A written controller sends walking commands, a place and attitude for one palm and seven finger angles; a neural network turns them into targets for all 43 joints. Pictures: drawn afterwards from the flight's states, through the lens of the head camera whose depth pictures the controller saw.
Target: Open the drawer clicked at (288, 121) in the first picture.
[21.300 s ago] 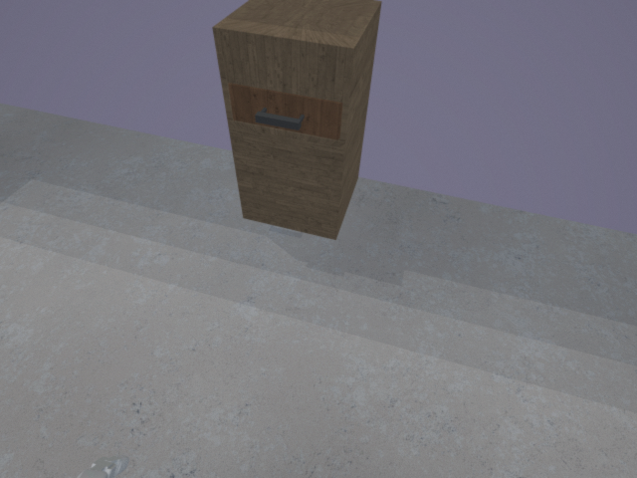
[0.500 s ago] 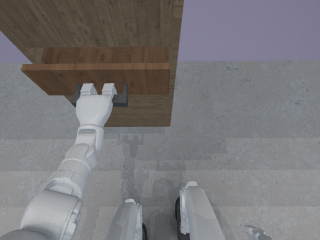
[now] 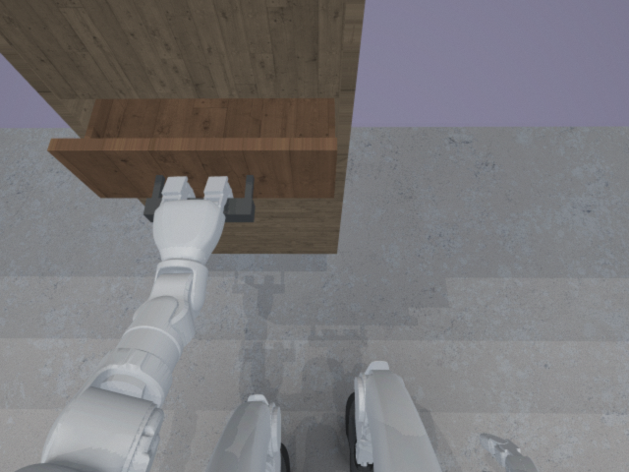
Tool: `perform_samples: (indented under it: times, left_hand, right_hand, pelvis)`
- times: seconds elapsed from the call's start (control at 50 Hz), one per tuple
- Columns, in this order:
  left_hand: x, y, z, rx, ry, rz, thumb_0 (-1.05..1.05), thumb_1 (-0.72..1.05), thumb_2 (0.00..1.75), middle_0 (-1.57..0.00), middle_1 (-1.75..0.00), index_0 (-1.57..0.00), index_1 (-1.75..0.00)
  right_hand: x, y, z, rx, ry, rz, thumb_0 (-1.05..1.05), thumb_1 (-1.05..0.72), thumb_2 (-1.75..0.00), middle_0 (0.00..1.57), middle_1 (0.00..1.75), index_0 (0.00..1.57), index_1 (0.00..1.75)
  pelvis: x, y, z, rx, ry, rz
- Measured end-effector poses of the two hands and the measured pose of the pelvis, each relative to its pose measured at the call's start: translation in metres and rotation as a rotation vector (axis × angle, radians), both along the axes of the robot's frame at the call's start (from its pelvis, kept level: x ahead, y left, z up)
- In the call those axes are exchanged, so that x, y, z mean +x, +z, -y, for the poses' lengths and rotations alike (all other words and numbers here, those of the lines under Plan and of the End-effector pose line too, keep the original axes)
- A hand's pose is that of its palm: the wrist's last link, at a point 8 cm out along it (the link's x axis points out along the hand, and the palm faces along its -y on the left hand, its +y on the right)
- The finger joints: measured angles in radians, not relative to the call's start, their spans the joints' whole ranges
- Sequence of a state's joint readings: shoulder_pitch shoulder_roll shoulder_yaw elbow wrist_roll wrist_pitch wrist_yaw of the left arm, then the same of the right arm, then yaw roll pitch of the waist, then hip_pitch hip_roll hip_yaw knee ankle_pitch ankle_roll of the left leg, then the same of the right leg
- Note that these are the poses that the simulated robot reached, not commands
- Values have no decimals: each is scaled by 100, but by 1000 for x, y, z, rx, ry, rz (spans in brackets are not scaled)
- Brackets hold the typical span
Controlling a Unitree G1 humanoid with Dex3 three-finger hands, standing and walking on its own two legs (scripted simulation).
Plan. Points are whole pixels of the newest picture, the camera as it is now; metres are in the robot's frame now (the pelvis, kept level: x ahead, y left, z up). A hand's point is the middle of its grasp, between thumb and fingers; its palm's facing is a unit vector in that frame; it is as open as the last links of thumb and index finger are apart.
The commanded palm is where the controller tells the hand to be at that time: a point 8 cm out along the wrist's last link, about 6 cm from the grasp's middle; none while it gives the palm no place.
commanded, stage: pull the drawer open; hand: left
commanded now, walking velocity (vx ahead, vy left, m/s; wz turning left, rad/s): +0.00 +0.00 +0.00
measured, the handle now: (202, 196) +0.49 +0.15 -0.06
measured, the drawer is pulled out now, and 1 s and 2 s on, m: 0.08 0.12 0.17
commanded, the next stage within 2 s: none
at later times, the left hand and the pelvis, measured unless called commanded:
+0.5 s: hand (202, 250) +0.41 +0.15 -0.08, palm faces -0.05 -0.04 -1.00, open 6.3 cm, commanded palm +0.37 +0.16 -0.03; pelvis +0.00 +0.00 +0.00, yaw +0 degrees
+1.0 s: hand (201, 263) +0.39 +0.15 -0.08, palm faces -0.05 -0.03 -1.00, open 6.3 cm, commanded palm +0.35 +0.16 -0.03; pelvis +0.00 +0.00 +0.01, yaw +0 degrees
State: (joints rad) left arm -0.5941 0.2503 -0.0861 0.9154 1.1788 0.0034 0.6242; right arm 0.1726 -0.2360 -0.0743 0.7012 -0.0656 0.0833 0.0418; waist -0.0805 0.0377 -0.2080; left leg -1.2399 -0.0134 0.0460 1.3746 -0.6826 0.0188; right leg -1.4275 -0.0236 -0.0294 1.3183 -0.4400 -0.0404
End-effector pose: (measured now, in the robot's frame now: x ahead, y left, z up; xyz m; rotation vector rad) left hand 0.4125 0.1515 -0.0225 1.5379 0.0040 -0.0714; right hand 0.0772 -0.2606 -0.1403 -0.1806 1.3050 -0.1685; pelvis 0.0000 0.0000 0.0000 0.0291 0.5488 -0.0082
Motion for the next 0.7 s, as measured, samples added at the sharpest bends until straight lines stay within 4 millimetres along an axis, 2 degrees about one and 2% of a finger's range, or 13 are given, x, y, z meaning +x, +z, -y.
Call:
perform_samples:
  times: [0.36,0.7]
  left_hand:
    - [-10,0,-1,-6,0,2,2,68,75,-27,-134,-33,-129]
    - [-28,0,-2,-10,3,1,2,68,75,-27,-133,-33,-128]
  right_hand:
    - [7,2,-2,3,1,18,1,-90,-90,20,29,20,30]
    - [19,8,-1,0,14,51,1,-90,-90,20,29,20,30]
  pelvis:
    - [3,2,-1,0,-4,5]
    - [4,6,1,1,-6,19]
